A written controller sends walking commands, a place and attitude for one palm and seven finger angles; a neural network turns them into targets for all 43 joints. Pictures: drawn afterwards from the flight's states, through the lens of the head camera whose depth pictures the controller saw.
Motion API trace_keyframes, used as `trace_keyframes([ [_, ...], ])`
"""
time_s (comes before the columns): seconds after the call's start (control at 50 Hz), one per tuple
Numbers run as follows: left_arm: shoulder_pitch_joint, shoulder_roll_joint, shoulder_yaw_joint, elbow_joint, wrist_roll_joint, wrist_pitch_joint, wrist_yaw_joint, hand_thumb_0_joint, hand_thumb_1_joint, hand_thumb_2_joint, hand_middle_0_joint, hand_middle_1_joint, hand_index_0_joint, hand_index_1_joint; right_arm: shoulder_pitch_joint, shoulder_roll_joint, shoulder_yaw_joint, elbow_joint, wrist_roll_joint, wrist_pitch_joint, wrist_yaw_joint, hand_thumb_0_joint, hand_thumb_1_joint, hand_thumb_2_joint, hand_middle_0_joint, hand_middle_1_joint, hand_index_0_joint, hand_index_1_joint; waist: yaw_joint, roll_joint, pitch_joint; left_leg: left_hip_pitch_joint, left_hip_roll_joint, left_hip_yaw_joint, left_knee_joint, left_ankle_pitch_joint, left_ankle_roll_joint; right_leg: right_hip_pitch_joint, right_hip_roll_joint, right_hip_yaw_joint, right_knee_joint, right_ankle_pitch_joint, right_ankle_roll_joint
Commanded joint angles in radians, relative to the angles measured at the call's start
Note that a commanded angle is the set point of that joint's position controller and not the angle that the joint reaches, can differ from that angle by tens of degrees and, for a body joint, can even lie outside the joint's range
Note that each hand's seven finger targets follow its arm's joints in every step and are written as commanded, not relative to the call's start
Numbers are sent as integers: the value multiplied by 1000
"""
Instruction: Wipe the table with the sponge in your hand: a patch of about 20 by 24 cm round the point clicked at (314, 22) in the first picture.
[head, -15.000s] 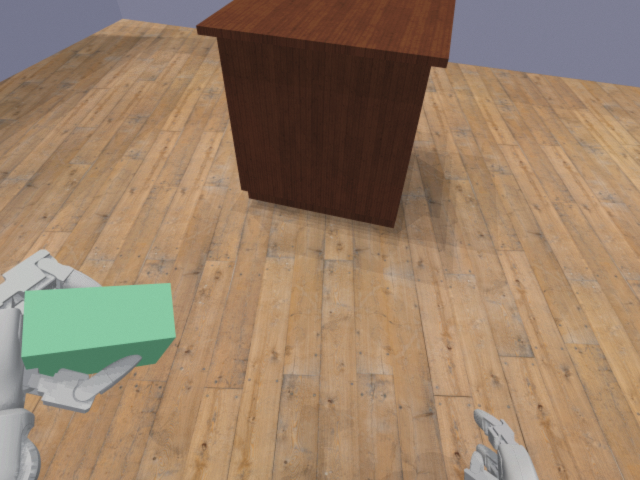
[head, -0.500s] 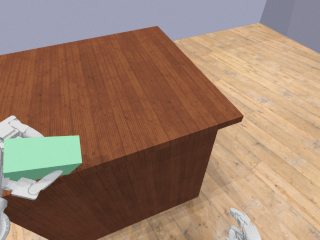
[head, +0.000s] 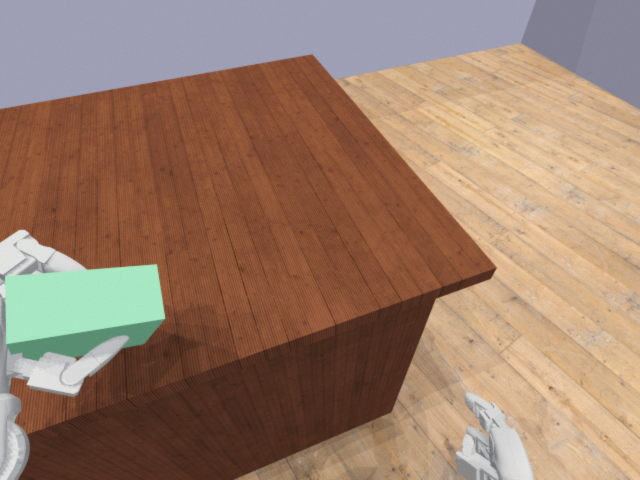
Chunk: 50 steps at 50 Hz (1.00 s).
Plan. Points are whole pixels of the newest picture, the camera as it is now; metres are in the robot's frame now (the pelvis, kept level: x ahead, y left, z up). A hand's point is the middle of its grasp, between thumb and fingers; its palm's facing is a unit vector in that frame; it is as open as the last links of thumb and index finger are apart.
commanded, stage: come to a stop and stand still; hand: left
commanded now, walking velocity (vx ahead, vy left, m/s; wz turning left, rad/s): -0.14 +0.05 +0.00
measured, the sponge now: (107, 313) +0.23 +0.22 +0.16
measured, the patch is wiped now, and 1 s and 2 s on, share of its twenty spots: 0.00 0.00 0.00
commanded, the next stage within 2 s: look again from close up in 1.10 s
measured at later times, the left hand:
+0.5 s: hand (44, 334) +0.21 +0.26 +0.17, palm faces +0.35 -0.85 -0.39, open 9.4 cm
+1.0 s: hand out of the picture +0.18 +0.30 +0.17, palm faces +0.38 -0.84 -0.37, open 9.4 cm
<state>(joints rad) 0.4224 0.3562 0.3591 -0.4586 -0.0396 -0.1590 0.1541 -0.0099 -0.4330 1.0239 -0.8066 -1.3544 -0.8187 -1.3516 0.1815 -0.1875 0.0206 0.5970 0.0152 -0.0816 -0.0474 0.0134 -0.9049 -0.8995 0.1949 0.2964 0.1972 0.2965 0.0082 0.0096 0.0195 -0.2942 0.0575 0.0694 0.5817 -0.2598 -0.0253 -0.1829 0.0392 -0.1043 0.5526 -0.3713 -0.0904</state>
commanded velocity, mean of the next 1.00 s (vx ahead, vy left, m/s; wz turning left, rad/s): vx -0.02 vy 0.01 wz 0.00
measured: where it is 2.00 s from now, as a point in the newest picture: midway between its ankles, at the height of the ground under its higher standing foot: outside the picture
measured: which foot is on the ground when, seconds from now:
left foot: down 0.00-1.00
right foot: down 0.00-1.00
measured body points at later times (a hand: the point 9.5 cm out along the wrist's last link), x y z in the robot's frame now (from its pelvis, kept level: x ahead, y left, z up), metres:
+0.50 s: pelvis -0.01 +0.03 +0.01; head +0.00 +0.03 +0.46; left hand +0.18 +0.30 +0.19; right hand +0.17 -0.21 -0.06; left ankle +0.01 +0.15 -0.73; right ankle -0.04 -0.05 -0.73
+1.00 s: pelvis -0.04 +0.06 +0.01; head -0.03 +0.07 +0.46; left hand +0.15 +0.35 +0.19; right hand +0.12 -0.16 -0.07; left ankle +0.01 +0.15 -0.73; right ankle -0.04 -0.05 -0.73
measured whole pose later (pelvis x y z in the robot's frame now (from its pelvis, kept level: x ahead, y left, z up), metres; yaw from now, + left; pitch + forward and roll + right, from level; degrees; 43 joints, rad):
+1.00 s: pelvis -0.04 +0.06 +0.01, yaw -1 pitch -1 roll -1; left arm 0.46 0.35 0.33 -0.48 -0.04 -0.13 0.15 -0.01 -0.43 1.03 -0.81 -1.36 -0.82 -1.35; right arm 0.22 -0.18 0.04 0.60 0.01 -0.09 -0.06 0.01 -0.90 -0.90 0.20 0.30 0.20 0.30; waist 0.01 0.00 0.03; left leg -0.26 0.01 0.07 0.41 -0.14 0.04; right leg -0.16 0.00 -0.07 0.37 -0.21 -0.01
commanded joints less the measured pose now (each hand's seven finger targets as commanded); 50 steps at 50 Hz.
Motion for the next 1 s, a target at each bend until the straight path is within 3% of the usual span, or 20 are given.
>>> trace_keyframes([
  [0.0,-18,191,124,-237,-11,-62,23,0,100,1300,-1200,-1600,-1200,-1600,-84,-108,-37,-151,1,-47,-1,0,-900,-900,200,300,200,300,16,-107,-162,-71,-31,-27,47,86,26,204,-251,249,-89,994,35],
  [0.04,-7,194,134,-238,-17,-68,19,0,100,1300,-1200,-1600,-1200,-1600,-88,-94,-24,-158,0,-39,-6,0,-900,-900,200,300,200,300,26,-71,-152,-71,-30,-36,-19,86,34,222,-234,212,-78,964,59],
  [0.06,-7,192,130,-245,-18,-69,17,0,100,1300,-1200,-1600,-1200,-1600,-91,-97,-24,-159,-1,-36,-10,0,-900,-900,200,300,200,300,29,-61,-157,-33,-24,-37,-52,169,38,213,-216,192,-71,943,76],
  [0.08,-15,209,140,-267,-21,-65,19,0,100,1300,-1200,-1600,-1200,-1600,-108,-106,-28,-157,-2,-38,-14,0,-900,-900,200,300,200,300,27,-35,-182,64,-7,-35,-76,329,48,163,-202,166,-53,909,91],
  [0.12,-8,187,120,-258,-20,-60,17,0,100,1300,-1200,-1600,-1200,-1600,-94,-111,-33,-167,-2,-28,-17,0,-900,-900,200,300,200,300,22,-10,-214,191,30,-42,-51,579,62,96,-159,132,-38,874,119],
  [0.18,-2,187,118,-256,-22,-41,17,0,100,1300,-1200,-1600,-1200,-1600,-104,-112,-36,-171,3,-19,-20,0,-900,-900,200,300,200,300,16,-20,-233,215,38,-40,-33,616,59,88,-146,126,-62,843,116],
  [0.36,28,174,101,-272,-26,-24,14,0,100,1300,-1200,-1600,-1200,-1600,-92,-121,-48,-188,2,-4,-24,0,-900,-900,200,300,200,300,9,-3,-203,147,27,-50,-81,402,43,88,-149,146,-146,625,88],
  [0.42,31,183,104,-286,-28,-25,16,0,100,1300,-1200,-1600,-1200,-1600,-93,-121,-45,-192,1,-4,-29,0,-900,-900,200,300,200,300,7,57,-185,142,38,-66,-111,368,45,69,-133,140,-161,506,82],
  [0.52,-22,173,86,-254,-29,-29,13,0,100,1300,-1200,-1600,-1200,-1600,-93,-127,-42,-182,-3,-16,-35,0,-900,-900,200,300,200,300,5,62,-100,80,39,-97,-186,136,45,25,-112,143,-225,262,80],
  [0.64,-79,144,45,-202,-16,-28,11,0,100,1300,-1200,-1600,-1200,-1600,-84,-134,-37,-170,-4,-33,-33,0,-900,-900,200,300,200,300,3,77,-33,22,42,-134,-281,-93,47,3,-84,141,-270,86,79],
  [0.8,-75,156,67,-225,-2,-36,11,0,100,1300,-1200,-1600,-1200,-1600,-85,-131,-35,-170,-4,-51,-28,0,-900,-900,200,300,200,300,9,80,-75,-20,62,-178,-359,-222,55,85,-61,116,-224,93,84],
  [0.84,-67,155,69,-243,-2,-40,11,0,100,1300,-1200,-1600,-1200,-1600,-79,-130,-36,-170,-3,-55,-26,0,-900,-900,200,300,200,300,9,68,-94,-10,54,-164,-333,-175,53,94,-67,119,-229,120,83],
  [0.92,-59,147,62,-256,-2,-46,9,0,100,1300,-1200,-1600,-1200,-1600,-78,-132,-34,-163,-4,-64,-22,0,-900,-900,200,300,200,300,8,107,-103,18,62,-171,-339,-143,44,82,-61,110,-212,136,82],
  [0.98,-45,155,76,-254,-2,-45,10,0,100,1300,-1200,-1600,-1200,-1600,-76,-131,-36,-158,-2,-66,-22,0,-900,-900,200,300,200,300,8,92,-118,41,60,-161,-324,-82,41,80,-60,107,-209,174,83],
])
